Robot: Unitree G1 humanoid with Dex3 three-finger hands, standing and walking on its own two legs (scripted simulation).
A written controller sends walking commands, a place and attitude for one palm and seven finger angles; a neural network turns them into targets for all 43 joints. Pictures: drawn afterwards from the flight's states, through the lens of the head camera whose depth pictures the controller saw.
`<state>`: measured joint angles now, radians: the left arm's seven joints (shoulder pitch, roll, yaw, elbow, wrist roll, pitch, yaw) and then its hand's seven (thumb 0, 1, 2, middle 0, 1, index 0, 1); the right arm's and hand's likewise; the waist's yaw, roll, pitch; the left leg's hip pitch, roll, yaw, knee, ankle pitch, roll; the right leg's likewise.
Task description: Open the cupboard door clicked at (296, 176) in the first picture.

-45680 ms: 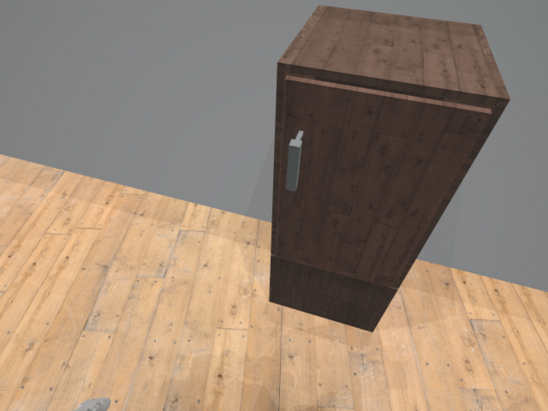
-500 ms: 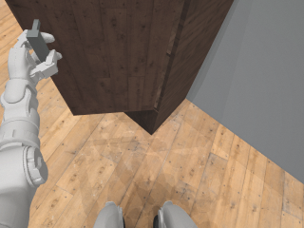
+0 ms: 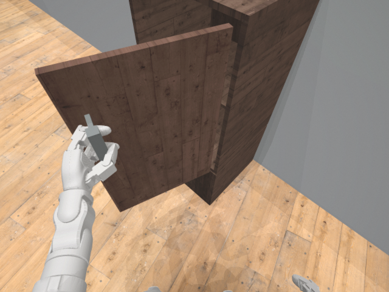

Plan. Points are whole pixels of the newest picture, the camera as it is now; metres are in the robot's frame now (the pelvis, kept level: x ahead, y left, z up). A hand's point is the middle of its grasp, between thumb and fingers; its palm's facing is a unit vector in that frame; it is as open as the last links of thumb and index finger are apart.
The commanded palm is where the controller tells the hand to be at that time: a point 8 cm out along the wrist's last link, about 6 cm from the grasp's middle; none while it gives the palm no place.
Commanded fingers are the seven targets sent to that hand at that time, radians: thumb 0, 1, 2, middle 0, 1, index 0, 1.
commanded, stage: pull the door open along its arc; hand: left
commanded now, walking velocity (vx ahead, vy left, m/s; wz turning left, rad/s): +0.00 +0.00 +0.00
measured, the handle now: (99, 143) +0.41 +0.21 +0.06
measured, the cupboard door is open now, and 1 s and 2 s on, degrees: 71 95 97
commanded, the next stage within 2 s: open thumb and fingers to let go in 0.48 s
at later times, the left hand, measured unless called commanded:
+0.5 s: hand (154, 197) +0.29 +0.08 +0.07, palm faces +0.46 -0.89 +0.01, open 6.4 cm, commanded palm +0.23 +0.12 +0.06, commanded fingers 0.00 0.90 0.90 -0.40 -1.35 -0.40 -1.35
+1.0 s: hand (160, 202) +0.28 +0.07 +0.06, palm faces +0.46 -0.89 +0.00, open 10.6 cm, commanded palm +0.23 +0.11 +0.06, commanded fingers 0.00 -0.50 0.30 -0.30 -1.20 -0.30 -1.20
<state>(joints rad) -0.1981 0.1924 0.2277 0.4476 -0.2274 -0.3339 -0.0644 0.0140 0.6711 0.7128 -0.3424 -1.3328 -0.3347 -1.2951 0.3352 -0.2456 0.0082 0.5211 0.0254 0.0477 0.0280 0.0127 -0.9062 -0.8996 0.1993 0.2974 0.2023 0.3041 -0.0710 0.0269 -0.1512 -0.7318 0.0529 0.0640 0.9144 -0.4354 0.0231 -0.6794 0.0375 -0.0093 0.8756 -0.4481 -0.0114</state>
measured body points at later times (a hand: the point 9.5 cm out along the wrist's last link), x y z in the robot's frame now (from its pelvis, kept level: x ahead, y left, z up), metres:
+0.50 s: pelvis +0.01 -0.05 +0.00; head +0.03 -0.06 +0.45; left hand +0.26 +0.12 +0.07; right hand +0.17 -0.26 -0.10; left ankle +0.00 +0.10 -0.69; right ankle -0.02 -0.12 -0.69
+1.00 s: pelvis -0.01 -0.05 +0.00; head +0.02 -0.07 +0.45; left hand +0.25 +0.11 +0.06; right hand +0.19 -0.25 -0.10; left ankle +0.00 +0.10 -0.69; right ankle -0.02 -0.12 -0.69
